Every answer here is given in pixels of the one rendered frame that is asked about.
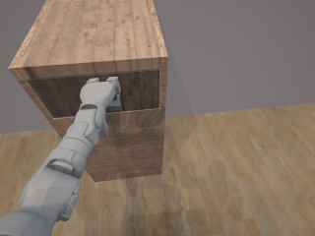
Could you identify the robot left hand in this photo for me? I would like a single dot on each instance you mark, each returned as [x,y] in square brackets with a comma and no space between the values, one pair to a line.
[102,93]

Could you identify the handle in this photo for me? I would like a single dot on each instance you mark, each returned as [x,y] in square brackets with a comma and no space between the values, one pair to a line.
[115,105]

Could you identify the left robot forearm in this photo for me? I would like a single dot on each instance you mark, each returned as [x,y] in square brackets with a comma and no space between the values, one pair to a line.
[74,149]

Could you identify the drawer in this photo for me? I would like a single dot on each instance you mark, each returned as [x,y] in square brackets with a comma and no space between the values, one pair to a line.
[139,90]

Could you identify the left robot upper arm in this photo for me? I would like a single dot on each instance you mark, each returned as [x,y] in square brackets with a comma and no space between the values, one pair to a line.
[51,197]

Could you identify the cabinet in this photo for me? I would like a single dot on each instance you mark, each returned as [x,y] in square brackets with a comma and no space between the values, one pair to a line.
[83,37]

